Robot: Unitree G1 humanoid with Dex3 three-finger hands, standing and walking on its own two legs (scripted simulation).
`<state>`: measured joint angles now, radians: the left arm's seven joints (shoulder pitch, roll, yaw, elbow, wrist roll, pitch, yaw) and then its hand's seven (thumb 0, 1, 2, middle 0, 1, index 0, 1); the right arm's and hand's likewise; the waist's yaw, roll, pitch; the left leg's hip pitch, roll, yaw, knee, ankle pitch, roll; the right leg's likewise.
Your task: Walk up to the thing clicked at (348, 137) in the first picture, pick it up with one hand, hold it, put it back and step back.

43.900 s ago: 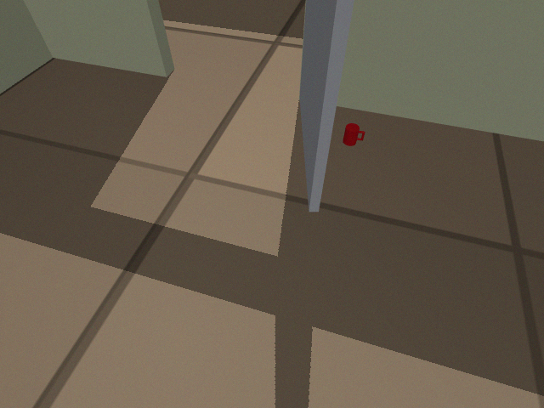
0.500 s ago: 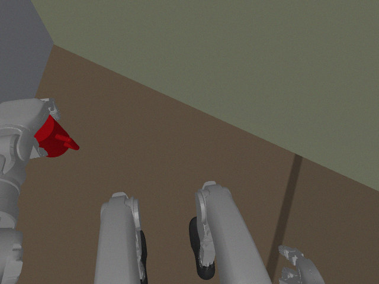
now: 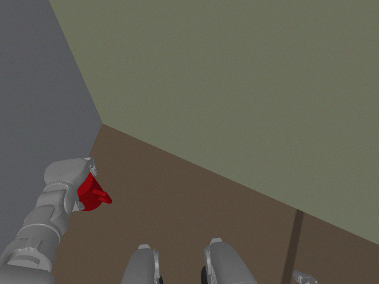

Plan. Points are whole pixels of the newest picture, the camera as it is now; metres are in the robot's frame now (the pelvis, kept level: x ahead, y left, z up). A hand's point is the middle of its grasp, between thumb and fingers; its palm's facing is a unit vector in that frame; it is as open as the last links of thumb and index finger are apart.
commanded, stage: lift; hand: left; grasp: from above
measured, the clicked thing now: (89, 192) +0.36 +0.22 -0.13
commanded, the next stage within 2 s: hold in 0.46 s
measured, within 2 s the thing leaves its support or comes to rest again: neither
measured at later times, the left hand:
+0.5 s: hand (74, 172) +0.36 +0.22 +0.00, palm faces -0.45 -0.08 -0.89, open 10.2 cm
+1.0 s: hand (68, 163) +0.36 +0.21 +0.04, palm faces -0.45 -0.06 -0.89, open 10.2 cm
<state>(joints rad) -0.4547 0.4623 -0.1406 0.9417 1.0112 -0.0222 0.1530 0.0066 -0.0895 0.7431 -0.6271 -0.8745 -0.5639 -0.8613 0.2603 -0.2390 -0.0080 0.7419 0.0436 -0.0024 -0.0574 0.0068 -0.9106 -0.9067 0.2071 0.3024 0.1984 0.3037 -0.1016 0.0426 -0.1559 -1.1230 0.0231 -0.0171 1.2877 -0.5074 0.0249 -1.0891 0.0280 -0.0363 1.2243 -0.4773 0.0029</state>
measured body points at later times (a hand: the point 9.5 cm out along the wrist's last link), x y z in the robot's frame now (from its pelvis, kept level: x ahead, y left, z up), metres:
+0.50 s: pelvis +0.04 -0.01 +0.08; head +0.09 -0.01 +0.53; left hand +0.38 +0.22 +0.05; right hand +0.12 -0.27 -0.05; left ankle +0.06 +0.10 -0.62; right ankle +0.06 -0.13 -0.62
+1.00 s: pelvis +0.06 -0.01 +0.10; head +0.09 -0.02 +0.55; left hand +0.38 +0.21 +0.09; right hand +0.16 -0.28 -0.02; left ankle +0.06 +0.10 -0.62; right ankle +0.06 -0.13 -0.62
